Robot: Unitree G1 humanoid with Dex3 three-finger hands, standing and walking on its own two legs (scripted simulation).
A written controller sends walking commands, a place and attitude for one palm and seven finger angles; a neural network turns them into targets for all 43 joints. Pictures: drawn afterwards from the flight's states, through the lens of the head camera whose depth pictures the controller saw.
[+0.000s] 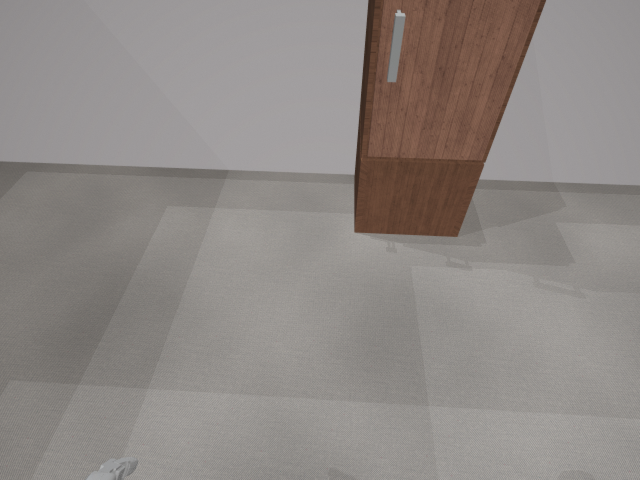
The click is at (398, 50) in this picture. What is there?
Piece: cupboard door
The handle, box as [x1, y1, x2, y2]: [387, 10, 405, 81]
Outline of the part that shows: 400,10 397,10 394,18 387,81 395,81 405,16 404,13 400,12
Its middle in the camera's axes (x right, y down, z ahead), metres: +0.21 -0.55 +1.10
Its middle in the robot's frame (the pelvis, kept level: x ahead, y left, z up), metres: +1.21 -0.15 +0.05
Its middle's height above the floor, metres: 0.82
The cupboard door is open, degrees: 0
